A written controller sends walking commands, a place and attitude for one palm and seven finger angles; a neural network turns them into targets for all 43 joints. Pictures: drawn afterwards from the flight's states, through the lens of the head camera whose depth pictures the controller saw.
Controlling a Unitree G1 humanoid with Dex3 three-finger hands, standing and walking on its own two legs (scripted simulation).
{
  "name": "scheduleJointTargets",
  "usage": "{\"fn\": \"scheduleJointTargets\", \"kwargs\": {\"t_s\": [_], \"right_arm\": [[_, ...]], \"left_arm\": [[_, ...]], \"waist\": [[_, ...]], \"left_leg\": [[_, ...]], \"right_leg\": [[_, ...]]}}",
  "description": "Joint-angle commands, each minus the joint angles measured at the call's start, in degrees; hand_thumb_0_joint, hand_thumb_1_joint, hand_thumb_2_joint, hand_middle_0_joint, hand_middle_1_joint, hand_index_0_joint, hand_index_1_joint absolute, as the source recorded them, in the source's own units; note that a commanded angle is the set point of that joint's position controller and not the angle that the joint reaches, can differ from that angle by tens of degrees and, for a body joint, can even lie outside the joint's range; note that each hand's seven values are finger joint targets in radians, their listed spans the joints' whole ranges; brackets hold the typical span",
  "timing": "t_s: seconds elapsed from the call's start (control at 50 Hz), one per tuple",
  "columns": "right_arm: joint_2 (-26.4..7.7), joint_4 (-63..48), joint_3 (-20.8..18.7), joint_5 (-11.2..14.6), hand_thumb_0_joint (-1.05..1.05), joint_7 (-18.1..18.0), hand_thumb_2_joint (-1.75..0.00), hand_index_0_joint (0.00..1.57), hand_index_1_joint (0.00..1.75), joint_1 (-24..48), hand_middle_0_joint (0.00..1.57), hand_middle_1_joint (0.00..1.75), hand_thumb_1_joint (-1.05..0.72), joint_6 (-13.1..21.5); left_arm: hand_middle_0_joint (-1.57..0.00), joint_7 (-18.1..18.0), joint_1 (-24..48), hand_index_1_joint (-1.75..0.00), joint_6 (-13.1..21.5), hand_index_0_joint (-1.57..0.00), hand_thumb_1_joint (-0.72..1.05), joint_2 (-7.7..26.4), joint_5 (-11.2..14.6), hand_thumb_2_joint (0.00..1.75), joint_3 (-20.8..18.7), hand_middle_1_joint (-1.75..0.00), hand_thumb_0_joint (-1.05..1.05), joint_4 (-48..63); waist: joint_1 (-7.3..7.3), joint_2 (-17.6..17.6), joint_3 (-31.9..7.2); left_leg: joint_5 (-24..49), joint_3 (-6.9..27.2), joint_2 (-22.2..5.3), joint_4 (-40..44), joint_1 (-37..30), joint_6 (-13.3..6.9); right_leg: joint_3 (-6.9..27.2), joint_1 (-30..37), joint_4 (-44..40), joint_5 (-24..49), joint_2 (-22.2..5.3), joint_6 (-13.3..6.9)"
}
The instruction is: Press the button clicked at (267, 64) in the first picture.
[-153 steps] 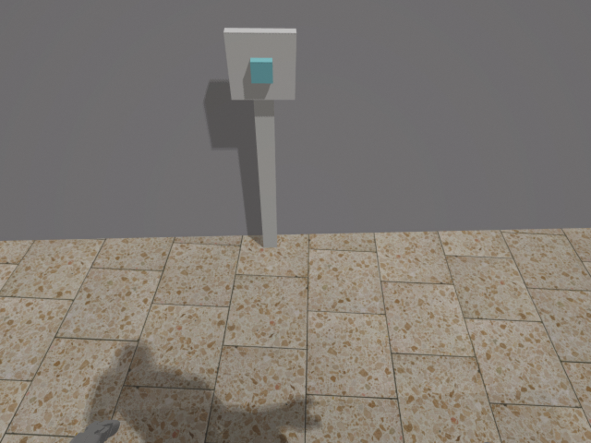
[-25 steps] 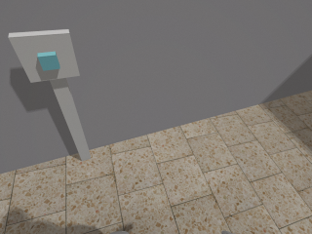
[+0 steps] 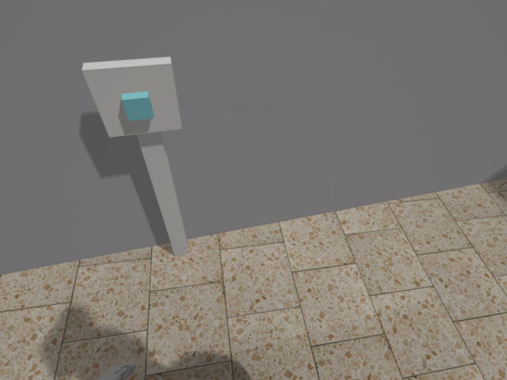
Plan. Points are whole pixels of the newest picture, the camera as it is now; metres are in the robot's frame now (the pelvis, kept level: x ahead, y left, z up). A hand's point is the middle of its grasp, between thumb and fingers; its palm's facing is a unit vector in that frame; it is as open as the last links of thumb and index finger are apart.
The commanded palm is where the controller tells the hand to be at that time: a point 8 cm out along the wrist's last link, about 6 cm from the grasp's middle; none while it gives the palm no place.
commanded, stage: turn to face it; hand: left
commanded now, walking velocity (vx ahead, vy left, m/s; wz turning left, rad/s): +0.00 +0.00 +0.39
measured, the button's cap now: (138, 105) +0.68 +0.27 +0.04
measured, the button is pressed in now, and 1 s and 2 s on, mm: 0 0 0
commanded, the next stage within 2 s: take the last steps up to it in 0.34 s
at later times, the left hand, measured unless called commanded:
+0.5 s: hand out of the picture -0.03 +0.13 -0.15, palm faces +0.27 -0.92 -0.29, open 7.4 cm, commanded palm none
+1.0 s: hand out of the picture -0.02 +0.17 -0.18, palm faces +0.29 -0.95 -0.14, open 7.4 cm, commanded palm none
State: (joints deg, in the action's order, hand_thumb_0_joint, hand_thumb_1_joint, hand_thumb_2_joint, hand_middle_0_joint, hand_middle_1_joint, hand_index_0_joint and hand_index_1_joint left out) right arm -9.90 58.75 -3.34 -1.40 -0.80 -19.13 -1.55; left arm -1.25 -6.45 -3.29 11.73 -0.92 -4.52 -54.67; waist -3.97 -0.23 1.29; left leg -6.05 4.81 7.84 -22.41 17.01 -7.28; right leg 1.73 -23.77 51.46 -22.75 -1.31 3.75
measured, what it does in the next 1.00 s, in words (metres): steps on the spot: right foot, then left foot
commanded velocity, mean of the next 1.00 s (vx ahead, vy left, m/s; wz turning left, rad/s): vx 0.17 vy -0.04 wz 0.08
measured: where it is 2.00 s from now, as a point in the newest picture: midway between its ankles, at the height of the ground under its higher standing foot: (252, 379)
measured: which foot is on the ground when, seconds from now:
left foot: down 0.00-0.28, up 0.30-0.76, down 0.78-1.00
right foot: up 0.00-0.26, down 0.28-0.78, up 0.80-1.00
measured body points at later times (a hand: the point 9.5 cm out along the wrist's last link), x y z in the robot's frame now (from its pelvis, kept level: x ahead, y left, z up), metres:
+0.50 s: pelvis -0.02 -0.07 +0.00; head +0.00 -0.09 +0.45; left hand -0.05 +0.18 -0.13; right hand +0.10 -0.32 -0.15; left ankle -0.05 +0.08 -0.66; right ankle -0.03 -0.16 -0.74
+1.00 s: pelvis +0.06 +0.00 +0.00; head +0.05 +0.03 +0.45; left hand -0.04 +0.22 -0.17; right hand +0.14 -0.23 -0.14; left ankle -0.04 +0.09 -0.74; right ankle +0.10 -0.13 -0.67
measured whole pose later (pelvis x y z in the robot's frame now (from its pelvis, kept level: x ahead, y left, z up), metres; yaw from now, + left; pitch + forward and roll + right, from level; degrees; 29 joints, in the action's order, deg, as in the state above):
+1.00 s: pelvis +0.06 +0.00 +0.00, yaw +12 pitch -1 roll +0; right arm -9.0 60.7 -2.4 -1.3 -2.1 -16.6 3.9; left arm 1.3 -20.9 -0.8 11.2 -1.7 -3.8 -64.5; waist 1.2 3.4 0.3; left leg -18.7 -8.2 -2.2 -21.0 1.1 -0.2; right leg -3.9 -28.6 58.9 -16.9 -5.7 0.7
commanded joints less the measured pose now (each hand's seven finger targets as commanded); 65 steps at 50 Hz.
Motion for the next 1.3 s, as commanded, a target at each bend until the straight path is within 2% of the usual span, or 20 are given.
{"fn": "scheduleJointTargets", "kwargs": {"t_s": [0.0,0.16,0.22,0.24,0.26,0.28,0.3,0.32,0.42,0.6,0.7,0.72,0.76,0.78,0.9,1.1,1.16,1.18,1.2,1.28], "right_arm": [[-11.52,-3.9,-3.05,-0.1,0.0,-0.76,-0.9,0.2,0.3,-1.74,0.2,0.3,-0.9,0.67],[-12.12,-5.88,-3.19,-0.24,0.0,-0.16,-0.9,0.2,0.3,1.63,0.2,0.3,-0.9,-0.2],[-11.62,-6.76,-3.11,0.37,0.0,0.4,-0.9,0.2,0.3,5.1,0.2,0.3,-0.9,-0.49],[-9.63,-6.86,-2.86,0.84,0.0,0.7,-0.9,0.2,0.3,4.99,0.2,0.3,-0.9,-0.53],[-6.99,-7.91,-2.5,1.21,0.0,0.57,-0.9,0.2,0.3,4.69,0.2,0.3,-0.9,-0.46],[-9.15,-8.48,-3.01,0.17,0.0,0.26,-0.9,0.2,0.3,5.47,0.2,0.3,-0.9,-0.35],[-9.66,-8.03,-3.26,-0.2,0.0,0.69,-0.9,0.2,0.3,4.82,0.2,0.3,-0.9,-0.68],[-9.04,-7.32,-3.18,-0.21,0.0,0.7,-0.9,0.2,0.3,4.06,0.2,0.3,-0.9,-1.35],[-7.48,-6.03,-1.99,0.29,0.0,1.02,-0.9,0.2,0.3,6.48,0.2,0.3,-0.9,-1.29],[-5.13,-5.94,-0.06,-0.14,0.0,1.73,-0.9,0.2,0.3,15.15,0.2,0.3,-0.9,1.03],[-3.47,-2.19,0.6,0.27,0.0,1.04,-0.9,0.2,0.3,8.15,0.2,0.3,-0.9,3.07],[-5.09,-0.26,0.13,0.36,0.0,0.59,-0.9,0.2,0.3,3.45,0.2,0.3,-0.9,3.7],[-14.65,2.77,-2.29,-0.05,0.0,-0.46,-0.9,0.2,0.3,-8.35,0.2,0.3,-0.9,4.08],[-14.74,2.69,-2.37,-0.1,0.0,-0.71,-0.9,0.2,0.3,-8.86,0.2,0.3,-0.9,3.51],[-4.75,1.55,-0.36,-0.12,0.0,-1.5,-0.9,0.2,0.3,-1.95,0.2,0.3,-0.9,5.5],[-8.59,3.99,-0.89,-0.63,0.0,-1.35,-0.9,0.2,0.3,-3.88,0.2,0.3,-0.9,5.08],[-8.81,3.97,-0.83,0.04,0.0,-0.94,-0.9,0.2,0.3,-2.58,0.2,0.3,-0.9,4.89],[-5.86,3.69,-0.2,0.72,0.0,-0.25,-0.9,0.2,0.3,-5.15,0.2,0.3,-0.9,4.96],[-3.56,2.2,0.2,1.23,0.0,-0.52,-0.9,0.2,0.3,-7.43,0.2,0.3,-0.9,4.66],[-2.89,2.57,-0.21,0.32,0.0,-0.02,-0.9,0.2,0.3,-1.71,0.2,0.3,-0.9,2.99]], "left_arm": [[-0.2,-0.75,-0.64,-0.3,1.16,-0.2,0.9,4.91,0.12,0.9,-0.76,-0.3,0.0,4.45],[-0.2,-1.19,-5.62,-0.3,1.3,-0.2,0.9,5.28,0.38,0.9,-0.34,-0.3,0.0,4.21],[-0.2,-1.43,-11.03,-0.3,1.82,-0.2,0.9,6.35,0.38,0.9,-0.39,-0.3,0.0,2.83],[-0.2,-1.63,-12.01,-0.3,2.24,-0.2,0.9,8.44,0.06,0.9,-0.72,-0.3,0.0,2.61],[-0.2,-1.79,-11.14,-0.3,2.5,-0.2,0.9,12.52,-0.78,0.9,-1.44,-0.3,0.0,3.74],[-0.2,-1.63,-7.11,-0.3,2.36,-0.2,0.9,13.31,-0.6,0.9,-1.17,-0.3,0.0,5.52],[-0.2,-1.64,-3.16,-0.3,2.42,-0.2,0.9,12.06,-0.37,0.9,-0.67,-0.3,0.0,6.98],[-0.2,-1.8,-1.47,-0.3,2.99,-0.2,0.9,9.73,-0.03,0.9,-0.71,-0.3,0.0,6.67],[-0.2,-1.06,-9.88,-0.3,4.66,-0.2,0.9,7.32,-0.04,0.9,0.71,-0.3,0.0,3.08],[-0.2,0.22,-22.44,-0.3,6.09,-0.2,0.9,7.01,-1.02,0.9,1.29,-0.3,0.0,-4.54],[-0.2,0.42,-20.02,-0.3,5.67,-0.2,0.9,6.24,-0.38,0.9,1.01,-0.3,0.0,-6.93],[-0.2,0.58,-19.58,-0.3,5.63,-0.2,0.9,4.82,-0.05,0.9,1.24,-0.3,0.0,-7.2],[-0.2,1.05,-17.91,-0.3,5.71,-0.2,0.9,-0.2,-0.02,0.9,2.35,-0.3,0.0,-5.11],[-0.2,0.93,-14.34,-0.3,5.32,-0.2,0.9,1.7,-0.7,0.9,1.8,-0.3,0.0,-3.78],[-0.2,2.51,-15.27,-0.3,4.11,-0.2,0.9,-0.88,-0.8,0.9,0.82,-0.3,0.0,-6.91],[-0.2,3.19,-5.04,-0.3,3.99,-0.2,0.9,1.14,-0.19,0.9,0.7,-0.3,0.0,-2.81],[-0.2,2.71,-19.4,-0.3,5.25,-0.2,0.9,5.05,-0.57,0.9,-0.66,-0.3,0.0,-7.36],[-0.2,1.99,-25.85,-0.3,6.14,-0.2,0.9,10.63,-0.96,0.9,-2.08,-0.3,0.0,-8.98],[-0.2,1.57,-27.24,-0.3,6.14,-0.2,0.9,14.93,0.02,0.9,-2.56,-0.3,0.0,-8.94],[-0.2,0.47,-8.5,-0.3,5.67,-0.2,0.9,7.06,0.33,0.9,0.11,-0.3,0.0,-3.82]], "waist": [[1.21,-4.99,-4.67],[2.61,-6.0,-4.18],[4.85,-5.41,-3.53],[4.95,-0.02,-3.61],[4.79,12.98,-2.2],[4.32,13.42,1.43],[2.32,6.23,1.65],[0.87,9.68,1.38],[3.3,5.19,1.76],[8.19,11.26,3.7],[4.71,9.93,2.46],[2.81,4.94,0.29],[-1.77,-16.37,-2.89],[-2.26,-10.35,0.32],[3.33,-6.94,7.12],[3.42,-9.68,8.48],[10.82,-1.68,0.33],[12.99,11.16,-7.18],[10.91,19.62,-12.76],[5.04,4.5,2.3]], "left_leg": [[-0.98,23.74,-18.17,7.58,-10.22,-2.52],[-4.06,24.98,-16.04,8.19,-4.62,-1.6],[-8.67,20.25,-12.33,6.21,3.09,2.76],[-13.63,15.46,-9.19,0.53,8.9,5.23],[-19.34,6.27,-2.81,-12.84,17.72,7.96],[-22.64,1.0,-1.14,-25.93,17.34,8.84],[-20.13,1.99,-2.88,-34.85,13.58,8.38],[-19.04,1.53,-3.67,-38.61,14.13,8.71],[-13.59,-1.82,-6.92,-42.84,15.95,10.41],[-16.87,-8.04,-10.61,-23.38,12.94,9.25],[-10.44,-12.9,-8.54,-3.44,-6.61,7.7],[-8.6,-11.74,-9.96,1.04,-15.86,7.08],[-11.63,15.59,-32.52,9.18,-28.86,-0.85],[-12.5,16.47,-35.48,10.59,-24.92,-3.53],[7.84,-2.83,-25.72,11.07,-12.4,-0.82],[18.44,-8.78,-25.31,5.94,-12.08,0.6],[19.65,-12.63,-20.91,-13.79,-4.55,3.8],[0.83,-15.83,-15.04,-31.71,4.21,5.92],[-28.1,-10.92,-9.28,-47.61,10.85,6.59],[-15.74,-4.77,-16.2,-52.13,11.33,5.73]], "right_leg": [[1.19,-4.06,-1.63,-1.29,0.39,-0.49],[0.78,6.36,-13.21,-1.04,2.65,-2.25],[-0.36,18.29,-28.78,7.25,2.07,-3.16],[4.77,23.55,-34.59,6.38,-3.56,-4.96],[20.44,24.3,-40.22,-2.08,-16.58,-10.09],[23.6,14.72,-42.18,2.38,-24.16,-14.4],[16.91,8.95,-41.09,6.55,-21.73,-14.7],[14.9,8.87,-39.88,12.28,-17.96,-13.07],[4.33,17.11,-32.72,35.18,-13.92,-11.39],[7.21,22.15,-38.0,16.61,-15.08,-12.59],[1.57,13.28,-32.59,12.74,-10.71,-9.94],[-0.76,8.59,-26.7,11.85,-8.59,-8.24],[-8.88,-11.77,-1.57,-9.14,-0.88,-3.54],[-5.1,-14.69,5.74,-10.37,-2.62,-4.35],[-3.78,-11.56,10.4,5.49,-5.57,-3.0],[-9.18,-1.55,-13.11,9.44,-3.03,-5.18],[-9.71,21.64,-20.35,14.37,-0.39,-6.98],[4.6,32.32,-25.44,12.77,-12.33,-10.5],[23.71,34.96,-33.47,16.32,-23.54,-15.2],[9.38,8.75,-39.8,2.12,-18.15,-13.57]]}}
